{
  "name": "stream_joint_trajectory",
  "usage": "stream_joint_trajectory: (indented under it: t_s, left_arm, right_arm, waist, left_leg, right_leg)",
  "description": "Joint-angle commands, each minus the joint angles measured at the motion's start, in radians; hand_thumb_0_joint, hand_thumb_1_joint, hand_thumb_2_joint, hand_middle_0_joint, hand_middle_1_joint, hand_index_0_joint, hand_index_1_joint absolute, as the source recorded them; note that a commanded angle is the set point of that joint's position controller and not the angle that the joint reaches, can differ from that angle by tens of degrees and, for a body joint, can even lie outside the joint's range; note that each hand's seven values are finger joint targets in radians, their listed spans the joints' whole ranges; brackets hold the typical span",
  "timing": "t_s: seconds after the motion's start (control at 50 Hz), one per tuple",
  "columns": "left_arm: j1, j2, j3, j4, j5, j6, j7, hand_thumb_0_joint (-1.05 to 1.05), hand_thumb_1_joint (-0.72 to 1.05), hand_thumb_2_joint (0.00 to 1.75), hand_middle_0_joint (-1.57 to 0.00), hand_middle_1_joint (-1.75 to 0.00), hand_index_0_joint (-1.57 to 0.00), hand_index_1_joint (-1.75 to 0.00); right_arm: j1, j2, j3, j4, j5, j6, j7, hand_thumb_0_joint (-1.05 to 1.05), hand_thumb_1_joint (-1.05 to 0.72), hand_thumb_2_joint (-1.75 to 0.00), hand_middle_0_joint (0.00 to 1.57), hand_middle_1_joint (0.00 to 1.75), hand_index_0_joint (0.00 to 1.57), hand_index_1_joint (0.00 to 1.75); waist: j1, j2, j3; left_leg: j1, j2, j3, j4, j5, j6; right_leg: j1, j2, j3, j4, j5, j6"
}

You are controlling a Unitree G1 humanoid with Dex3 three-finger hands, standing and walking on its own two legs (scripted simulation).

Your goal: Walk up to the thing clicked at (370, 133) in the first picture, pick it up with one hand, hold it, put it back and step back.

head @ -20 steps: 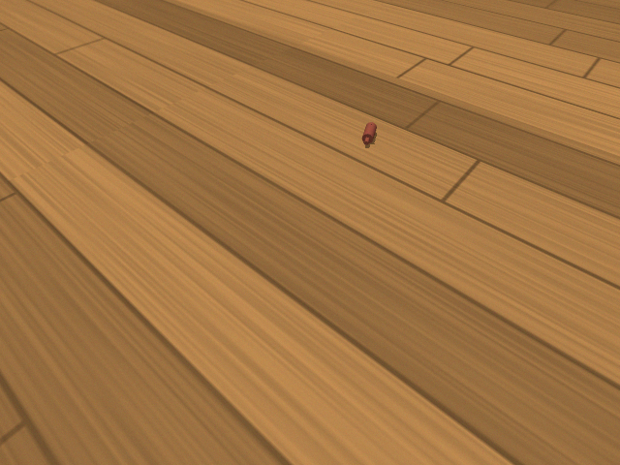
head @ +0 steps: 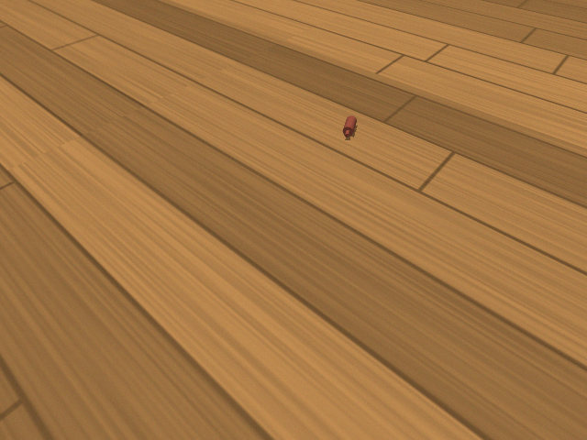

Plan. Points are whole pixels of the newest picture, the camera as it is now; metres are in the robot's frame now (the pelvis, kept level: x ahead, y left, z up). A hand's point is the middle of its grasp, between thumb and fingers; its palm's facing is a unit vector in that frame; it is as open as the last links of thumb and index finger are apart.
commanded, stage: stand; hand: left
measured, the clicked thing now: (349, 127) +1.91 -0.32 -0.75
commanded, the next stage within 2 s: walk up in 0.72 s
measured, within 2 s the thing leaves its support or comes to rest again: neither
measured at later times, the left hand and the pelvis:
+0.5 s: hand out of the picture +0.08 +0.25 -0.16, palm faces -0.03 -0.94 -0.34, open 7.3 cm; pelvis +0.00 +0.00 +0.00, yaw +0 degrees
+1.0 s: hand (120, 426) +0.19 +0.27 -0.12, palm faces -0.26 -0.85 -0.45, open 7.3 cm; pelvis +0.05 -0.01 -0.02, yaw -16 degrees
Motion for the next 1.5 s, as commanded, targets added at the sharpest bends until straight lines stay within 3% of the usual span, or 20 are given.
stream_joint_trajectory:
  t_s: [0.0,0.68,0.7,0.74,0.76,0.78,0.8,0.82,0.88,0.96,1.02,1.04,1.06,1.08,1.1,1.2,1.38,1.44,1.46,1.48]
  left_arm:
    - [-0.036,0.215,0.042,-0.057,-0.001,-0.018,0.013,0.00,0.90,0.90,-0.20,-0.30,-0.20,-0.30]
    - [-0.029,0.222,0.042,-0.057,-0.003,-0.018,0.015,0.00,0.90,0.90,-0.20,-0.30,-0.20,-0.30]
    - [0.102,0.389,0.114,-0.136,0.002,-0.020,-0.025,0.00,0.90,0.90,-0.20,-0.30,-0.20,-0.30]
    - [-0.075,0.342,0.117,-0.195,0.005,-0.025,-0.045,0.00,0.90,0.90,-0.20,-0.30,-0.20,-0.30]
    - [-0.171,0.304,0.112,-0.241,0.005,-0.028,-0.048,0.00,0.90,0.90,-0.20,-0.30,-0.20,-0.30]
    - [-0.255,0.248,0.100,-0.277,0.001,-0.031,-0.048,0.00,0.90,0.90,-0.20,-0.30,-0.20,-0.30]
    - [-0.208,0.262,0.099,-0.281,0.009,-0.038,-0.042,0.00,0.90,0.90,-0.20,-0.30,-0.20,-0.30]
    - [-0.144,0.301,0.100,-0.267,0.011,-0.039,-0.043,0.00,0.90,0.90,-0.20,-0.30,-0.20,-0.30]
    - [0.047,0.315,0.113,-0.211,-0.010,-0.020,-0.081,0.00,0.90,0.90,-0.20,-0.30,-0.20,-0.30]
    - [0.057,0.328,0.123,-0.188,-0.019,-0.024,-0.090,0.00,0.90,0.90,-0.20,-0.30,-0.20,-0.30]
    - [0.246,0.338,0.136,-0.140,-0.017,-0.033,-0.070,0.00,0.90,0.90,-0.20,-0.30,-0.20,-0.30]
    - [0.415,0.399,0.159,-0.084,-0.008,-0.046,-0.047,0.00,0.90,0.90,-0.20,-0.30,-0.20,-0.30]
    - [0.525,0.472,0.180,-0.086,0.001,-0.049,-0.018,0.00,0.90,0.90,-0.20,-0.30,-0.20,-0.30]
    - [0.455,0.501,0.173,-0.125,-0.011,-0.048,-0.005,0.00,0.90,0.90,-0.20,-0.30,-0.20,-0.30]
    - [0.338,0.515,0.164,-0.174,-0.016,-0.054,0.009,0.00,0.90,0.90,-0.20,-0.30,-0.20,-0.30]
    - [0.142,0.418,0.129,-0.246,-0.027,-0.099,0.035,0.00,0.90,0.90,-0.20,-0.30,-0.20,-0.30]
    - [0.230,0.442,0.151,-0.276,-0.011,-0.126,0.050,0.00,0.90,0.90,-0.20,-0.30,-0.20,-0.30]
    - [0.141,0.446,0.145,-0.301,0.000,-0.111,0.061,0.00,0.90,0.90,-0.20,-0.30,-0.20,-0.30]
    - [0.089,0.428,0.141,-0.322,0.007,-0.104,0.063,0.00,0.90,0.90,-0.20,-0.30,-0.20,-0.30]
    - [0.150,0.342,0.111,-0.328,0.011,-0.099,0.065,0.00,0.90,0.90,-0.20,-0.30,-0.20,-0.30]
  right_arm:
    - [-0.042,-0.207,-0.041,-0.063,-0.004,-0.019,-0.012,0.00,-0.90,-0.90,0.20,0.30,0.20,0.30]
    - [-0.035,-0.203,-0.041,-0.062,-0.003,-0.018,-0.013,0.00,-0.90,-0.90,0.20,0.30,0.20,0.30]
    - [-0.078,-0.380,-0.145,-0.212,-0.035,-0.047,0.038,0.00,-0.90,-0.90,0.20,0.30,0.20,0.30]
    - [-0.011,-0.320,-0.144,-0.212,-0.036,-0.045,0.064,0.00,-0.90,-0.90,0.20,0.30,0.20,0.30]
    - [0.084,-0.317,-0.151,-0.204,-0.033,-0.042,0.069,0.00,-0.90,-0.90,0.20,0.30,0.20,0.30]
    - [0.170,-0.358,-0.176,-0.186,-0.036,-0.043,0.064,0.00,-0.90,-0.90,0.20,0.30,0.20,0.30]
    - [0.103,-0.380,-0.187,-0.226,-0.032,-0.046,0.062,0.00,-0.90,-0.90,0.20,0.30,0.20,0.30]
    - [0.043,-0.352,-0.175,-0.265,-0.028,-0.051,0.062,0.00,-0.90,-0.90,0.20,0.30,0.20,0.30]
    - [-0.162,-0.371,-0.174,-0.331,-0.035,-0.067,0.077,0.00,-0.90,-0.90,0.20,0.30,0.20,0.30]
    - [-0.146,-0.366,-0.172,-0.342,-0.044,-0.068,0.107,0.00,-0.90,-0.90,0.20,0.30,0.20,0.30]
    - [-0.194,-0.358,-0.164,-0.360,-0.051,-0.052,0.113,0.00,-0.90,-0.90,0.20,0.30,0.20,0.30]
    - [-0.195,-0.316,-0.146,-0.375,-0.059,-0.046,0.117,0.00,-0.90,-0.90,0.20,0.30,0.20,0.30]
    - [-0.207,-0.244,-0.112,-0.414,-0.048,-0.049,0.125,0.00,-0.90,-0.90,0.20,0.30,0.20,0.30]
    - [-0.247,-0.281,-0.114,-0.461,-0.021,-0.056,0.140,0.00,-0.90,-0.90,0.20,0.30,0.20,0.30]
    - [-0.282,-0.318,-0.110,-0.452,-0.026,-0.063,0.141,0.00,-0.90,-0.90,0.20,0.30,0.20,0.30]
    - [-0.106,-0.338,-0.121,-0.376,-0.030,-0.027,0.155,0.00,-0.90,-0.90,0.20,0.30,0.20,0.30]
    - [-0.175,-0.288,-0.133,-0.475,-0.047,0.002,0.184,0.00,-0.90,-0.90,0.20,0.30,0.20,0.30]
    - [0.011,-0.304,-0.167,-0.432,-0.044,0.011,0.174,0.00,-0.90,-0.90,0.20,0.30,0.20,0.30]
    - [0.215,-0.335,-0.193,-0.381,-0.044,0.011,0.162,0.00,-0.90,-0.90,0.20,0.30,0.20,0.30]
    - [0.397,-0.418,-0.229,-0.340,-0.053,0.003,0.134,0.00,-0.90,-0.90,0.20,0.30,0.20,0.30]
  waist:
    - [0.002,0.001,-0.093]
    - [0.001,-0.012,-0.086]
    - [-0.003,0.075,-0.139]
    - [-0.100,0.009,-0.022]
    - [-0.168,0.018,-0.014]
    - [-0.229,0.203,-0.031]
    - [-0.181,0.223,-0.066]
    - [-0.127,0.107,-0.081]
    - [0.024,0.164,-0.072]
    - [0.020,0.119,0.000]
    - [0.126,-0.052,-0.061]
    - [0.194,-0.235,-0.090]
    - [0.242,-0.418,-0.033]
    - [0.187,-0.373,-0.061]
    - [0.135,-0.205,-0.016]
    - [-0.023,-0.129,0.035]
    - [-0.014,-0.085,-0.006]
    - [-0.123,-0.129,-0.064]
    - [-0.235,-0.049,-0.146]
    - [-0.305,0.194,-0.231]
  left_leg:
    - [0.011,0.114,-0.081,-0.038,0.144,0.039]
    - [0.025,0.119,-0.084,-0.047,0.155,0.038]
    - [0.109,0.095,0.009,0.172,-0.403,0.082]
    - [0.120,0.083,-0.062,0.165,-0.497,0.120]
    - [0.286,0.149,-0.117,0.043,-0.525,0.154]
    - [0.443,0.333,-0.288,-0.165,-0.537,0.214]
    - [0.377,0.462,-0.359,-0.205,-0.452,0.257]
    - [0.267,0.480,-0.331,-0.214,-0.442,0.262]
    - [0.061,0.388,-0.089,-0.209,-0.462,0.198]
    - [-0.106,0.277,0.117,-0.118,-0.478,0.169]
    - [-0.244,0.191,0.245,0.212,-0.422,0.132]
    - [-0.417,0.095,0.274,0.598,-0.307,0.099]
    - [-0.724,0.011,0.216,0.897,-0.478,0.042]
    - [-0.818,-0.038,-0.015,0.934,-0.459,0.011]
    - [-0.856,0.054,-0.114,0.964,-0.375,0.003]
    - [-0.569,0.124,-0.088,0.720,-0.105,0.007]
    - [-0.399,0.107,-0.040,0.407,0.100,-0.026]
    - [-0.084,0.075,0.023,0.386,0.028,-0.003]
    - [0.123,0.060,0.002,0.323,-0.017,0.027]
    - [0.327,0.082,-0.100,0.226,-0.222,0.038]
  right_leg:
    - [0.024,-0.128,0.103,-0.055,0.164,-0.020]
    - [0.031,-0.132,0.104,-0.067,0.166,-0.020]
    - [-0.185,-0.152,0.300,-0.040,-0.331,-0.093]
    - [-0.478,-0.156,0.355,-0.032,-0.465,-0.077]
    - [-0.678,-0.091,0.238,0.047,-0.394,-0.028]
    - [-0.864,0.015,0.019,0.342,-0.276,0.010]
    - [-0.831,-0.065,0.010,0.525,-0.298,-0.020]
    - [-0.732,-0.129,0.045,0.592,-0.284,-0.019]
    - [-0.484,-0.207,0.031,0.562,-0.197,-0.002]
    - [-0.285,-0.176,-0.105,0.470,-0.087,0.000]
    - [0.012,-0.125,-0.162,0.315,-0.080,-0.040]
    - [0.200,-0.075,-0.084,0.268,-0.229,-0.076]
    - [0.263,-0.219,0.268,0.109,-0.553,-0.145]
    - [0.244,-0.410,0.876,-0.240,-0.755,-0.255]
    - [0.203,-0.469,0.935,-0.291,-0.791,-0.295]
    - [-0.115,-0.272,0.379,-0.180,-0.422,-0.155]
    - [-0.137,-0.189,0.164,-0.095,-0.045,-0.139]
    - [-0.258,-0.224,0.154,0.063,0.107,-0.124]
    - [-0.311,-0.196,0.123,0.346,0.202,-0.097]
    - [-0.469,-0.094,0.069,0.736,0.040,-0.052]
